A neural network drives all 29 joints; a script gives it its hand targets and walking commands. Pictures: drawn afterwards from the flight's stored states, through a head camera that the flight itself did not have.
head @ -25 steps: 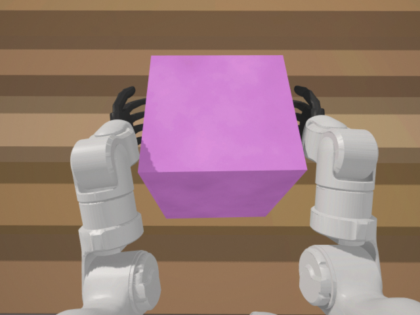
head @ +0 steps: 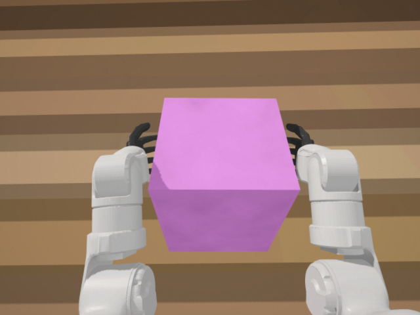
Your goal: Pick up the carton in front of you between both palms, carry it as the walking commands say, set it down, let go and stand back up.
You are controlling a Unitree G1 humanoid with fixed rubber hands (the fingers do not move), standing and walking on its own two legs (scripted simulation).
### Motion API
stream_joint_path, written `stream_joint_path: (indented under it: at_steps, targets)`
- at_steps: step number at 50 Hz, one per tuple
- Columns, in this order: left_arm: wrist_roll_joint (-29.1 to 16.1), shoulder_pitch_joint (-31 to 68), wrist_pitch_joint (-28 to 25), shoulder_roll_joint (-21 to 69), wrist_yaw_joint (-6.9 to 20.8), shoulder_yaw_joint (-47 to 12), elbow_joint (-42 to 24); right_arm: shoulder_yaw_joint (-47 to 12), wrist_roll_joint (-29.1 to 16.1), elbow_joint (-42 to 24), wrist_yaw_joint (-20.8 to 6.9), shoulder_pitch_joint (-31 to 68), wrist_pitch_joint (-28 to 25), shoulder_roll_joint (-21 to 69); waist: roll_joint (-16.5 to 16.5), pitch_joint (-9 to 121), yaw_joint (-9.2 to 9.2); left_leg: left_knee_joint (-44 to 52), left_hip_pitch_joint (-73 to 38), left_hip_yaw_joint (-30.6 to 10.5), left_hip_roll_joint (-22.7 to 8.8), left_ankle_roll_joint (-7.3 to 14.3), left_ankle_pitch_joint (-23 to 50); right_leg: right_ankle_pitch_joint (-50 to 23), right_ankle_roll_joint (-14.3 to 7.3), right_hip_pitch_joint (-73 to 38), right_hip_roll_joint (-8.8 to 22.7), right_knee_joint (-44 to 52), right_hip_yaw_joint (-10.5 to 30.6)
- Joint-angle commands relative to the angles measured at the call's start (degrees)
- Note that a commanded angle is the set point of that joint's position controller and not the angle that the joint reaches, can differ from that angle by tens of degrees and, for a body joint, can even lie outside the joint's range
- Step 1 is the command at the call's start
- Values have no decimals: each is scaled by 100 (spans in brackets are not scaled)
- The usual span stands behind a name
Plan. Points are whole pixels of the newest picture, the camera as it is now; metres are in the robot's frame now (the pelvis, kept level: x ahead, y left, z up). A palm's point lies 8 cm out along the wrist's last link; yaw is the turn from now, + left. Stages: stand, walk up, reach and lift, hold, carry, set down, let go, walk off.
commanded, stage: carry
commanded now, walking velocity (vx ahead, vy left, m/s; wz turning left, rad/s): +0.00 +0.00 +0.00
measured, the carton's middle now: (219, 179) +0.36 +0.00 +0.05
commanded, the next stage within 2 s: none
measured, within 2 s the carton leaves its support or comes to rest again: neither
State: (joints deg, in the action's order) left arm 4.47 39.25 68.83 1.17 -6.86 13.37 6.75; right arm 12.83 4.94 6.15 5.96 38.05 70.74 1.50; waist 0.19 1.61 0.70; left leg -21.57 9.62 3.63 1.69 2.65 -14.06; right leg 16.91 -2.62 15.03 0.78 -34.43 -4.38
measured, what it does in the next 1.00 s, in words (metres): stands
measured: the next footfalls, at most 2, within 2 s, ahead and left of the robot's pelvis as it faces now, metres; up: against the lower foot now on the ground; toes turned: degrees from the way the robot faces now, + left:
none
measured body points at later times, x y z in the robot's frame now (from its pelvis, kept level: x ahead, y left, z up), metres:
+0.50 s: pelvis +0.01 +0.00 +0.01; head +0.03 +0.00 +0.45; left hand +0.37 +0.15 +0.11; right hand +0.37 -0.15 +0.10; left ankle -0.06 +0.09 -0.73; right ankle -0.07 -0.09 -0.73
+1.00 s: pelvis -0.01 +0.00 +0.00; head +0.00 -0.01 +0.45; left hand +0.36 +0.16 +0.13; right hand +0.36 -0.15 +0.11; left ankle -0.05 +0.09 -0.73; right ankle -0.07 -0.09 -0.74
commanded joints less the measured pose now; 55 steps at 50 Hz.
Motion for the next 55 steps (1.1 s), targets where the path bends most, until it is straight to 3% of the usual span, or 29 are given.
stream_joint_path:
  at_steps: [1, 3, 6, 7, 9, 11, 14, 15, 16, 17, 18, 20, 24, 25, 27, 30, 32, 34, 35, 36, 37, 39, 43, 45, 46, 47, 48, 51, 55]
  targets:
    - [-2350, 3907, 40, 6398, 1343, -3760, -607, -3769, -2392, -452, -1273, 3896, -197, 6237, -1380, 2872, 144, -622, -2689, -994, -1936, 1206, 8195, 1694, 125, 1044, 118, -1730, 307]
    - [-2327, 3820, 30, 6293, 1310, -3779, -759, -3874, -2559, -878, -1309, 4241, -214, 6301, -663, 2585, 83, -813, -2234, -701, -1587, 995, 7545, 1001, 119, 764, 209, 106, 189]
    - [-2388, 3743, 25, 6369, 1261, -3883, -808, -4076, -2649, -1095, -1269, 4182, -214, 6239, -784, 2960, -115, -1949, -2018, -531, -967, 461, 7572, -1632, 127, -801, -261, 2081, -363]
    - [-2383, 3602, 38, 6379, 1286, -3926, -702, -4021, -2567, -987, -1239, 4021, -182, 6238, -595, 2859, -132, -2333, -1137, -459, -784, 285, 6017, -3261, 50, -1658, -116, 2212, -149]
    - [-2283, 3165, 36, 6274, 1374, -3838, -400, -3949, -2330, -707, -1248, 3666, -152, 6123, 1430, 2612, -255, -3388, 2636, -28, 136, -177, -1557, -8786, -900, -4294, 1408, 741, 939]
    - [-2331, 3226, 23, 6394, 1468, -3902, -141, -3725, -2089, -574, -1296, 3587, -181, 5891, 923, 2495, -114, -2975, 2891, -601, -447, -195, -2196, -7807, -1066, -3691, 1762, 687, 1062]
    - [-2674, 3791, -22, 6607, 1511, -4059, -387, -3651, -2138, -756, -1309, 3992, -273, 5965, 519, 2330, 206, 639, 851, 438, 254, -226, 911, -7799, -549, -2588, 693, -741, 123]
    - [-2576, 3819, -61, 6545, 1491, -4092, -443, -3674, -2093, -607, -1315, 3841, -268, 6007, 516, 2412, 259, 1385, -188, 244, 95, -233, 2283, -5747, -368, -1842, 481, -1277, 108]
    - [-2363, 3405, -97, 6517, 1469, -3853, -234, -3719, -2130, -511, -1334, 3788, -244, 6055, -261, 2242, 187, 1208, -1502, -318, -470, 41, 4835, -1836, -247, -282, 39, -1918, 122]
    - [-2125, 3252, -92, 6332, 1456, -3717, -77, -3691, -2118, -129, -1379, 3563, -262, 6023, -1209, 2344, 236, -470, -2847, -1035, -1573, 781, 8418, 1679, -27, 1656, -357, -2763, 87]
    - [-1999, 3002, -106, 6207, 1439, -3579, 127, -3668, -2219, 72, -1431, 3409, -238, 6032, -969, 2739, 127, -568, -2454, -965, -2069, 1306, 8452, 1924, 21, 1399, -62, -3159, 430]
    - [-2086, 3573, -147, 6258, 1385, -3625, -493, -3862, -2509, -446, -1469, 4141, -397, 6342, -567, 2382, -81, -545, -1728, -742, -1713, 1139, 6840, 1415, 79, 1192, 255, -1456, 388]
    - [-2282, 3725, -165, 6300, 1284, -3974, -727, -3994, -2645, -819, -1427, 4007, -408, 6399, -740, 2693, -45, -1871, -1877, -615, -959, 480, 7465, -1473, 238, -531, -479, 2245, -464]
    - [-2429, 3663, -160, 6467, 1327, -4044, -842, -3999, -2574, -987, -1347, 3996, -421, 6202, -740, 2709, -119, -2376, -1034, -527, -824, 318, 5138, -2950, 118, -1545, -120, 2628, -51]
    - [-2421, 3276, -105, 6190, 1328, -4018, -517, -3952, -2406, -824, -1252, 3736, -283, 6142, 1316, 2695, -188, -3792, 2607, -70, 43, -177, -1800, -8898, -991, -4150, 1583, 750, 1095]
    - [-2557, 3688, -35, 6328, 1397, -4020, -574, -3747, -2194, -788, -1221, 3846, -218, 5748, 619, 2286, -108, -2942, 2702, -303, -359, -77, -1677, -7300, -976, -3134, 1449, 705, 944]
    - [-2698, 3895, -4, 6403, 1425, -4109, -751, -3695, -2171, -901, -1215, 4023, -211, 5802, 719, 2263, 9, -1106, 1844, 156, 84, -71, -575, -8412, -762, -2804, 966, 119, 491]
    - [-2611, 3763, -10, 6312, 1407, -4082, -740, -3711, -2232, -777, -1252, 3812, -202, 5972, 658, 2766, 196, 1089, 382, 467, 301, -227, 1559, -7579, -512, -2737, 619, -878, 330]
    - [-2535, 3677, -28, 6307, 1412, -3995, -658, -3739, -2252, -723, -1288, 3838, -188, 5975, 462, 2669, 188, 1385, -679, 53, -64, -129, 2953, -5077, -262, -1816, 416, -1132, 383]
    - [-2375, 3530, -34, 6266, 1381, -3869, -498, -3836, -2354, -575, -1325, 3901, -160, 6025, -597, 2460, 109, 821, -2095, -552, -751, 132, 5941, -745, -125, 27, -82, -1744, 185]
    - [-2248, 3491, 24, 6094, 1364, -3777, -416, -3820, -2393, -239, -1354, 3587, -121, 5956, -1258, 2646, 197, -533, -2975, -1038, -1831, 974, 8438, 1793, 65, 1434, -254, -2560, 220]
    - [-2053, 3509, 76, 5919, 1340, -3565, -379, -3853, -2657, -497, -1401, 4152, -153, 6120, -571, 2703, 139, -472, -2222, -968, -1917, 1344, 7705, 1508, 111, 1161, 92, -1837, 477]
    - [-2178, 3774, 94, 6151, 1253, -3625, -491, -3938, -2809, -748, -1375, 4440, -169, 6303, -906, 2622, 7, -1456, -1884, -505, -993, 567, 7323, -990, 217, -366, -381, 1892, -320]
    - [-2311, 3741, 117, 6218, 1287, -3719, -338, -3851, -2645, -714, -1296, 4098, -146, 6149, -250, 2723, -20, -2052, -196, -564, -744, 176, 3535, -4051, -68, -2298, 169, 1894, 312]
    - [-2351, 3612, 135, 6197, 1323, -3686, -194, -3681, -2476, -647, -1269, 3967, -102, 5989, 549, 2693, -40, -2433, 1275, -410, -332, -115, 353, -6957, -667, -3279, 1105, 818, 945]
    - [-2286, 3328, 132, 6202, 1352, -3624, 163, -3551, -2302, -453, -1254, 3955, -39, 5934, 1111, 2670, -98, -2483, 1888, -357, -261, -214, -1450, -8140, -1123, -3392, 1706, 632, 1172]
    - [-2265, 3426, 114, 6158, 1383, -3591, 203, -3474, -2151, -293, -1239, 3928, -47, 5722, 737, 2460, -89, -2027, 1717, -419, -417, -176, -1639, -7829, -1179, -2999, 1776, 645, 1256]
    - [-2584, 3800, 54, 6463, 1478, -3702, -111, -3476, -2252, -552, -1277, 4295, -140, 6087, 801, 2276, 107, 189, 382, -47, -37, -32, 704, -7484, -554, -2187, 914, -77, 590]
    - [-2422, 3872, 37, 6286, 1374, -3663, -488, -3643, -2522, -512, -1332, 4284, -171, 6202, -844, 2764, -37, -684, -1836, -1038, -1560, 716, 6913, 170, 50, -23, 251, 146, 450]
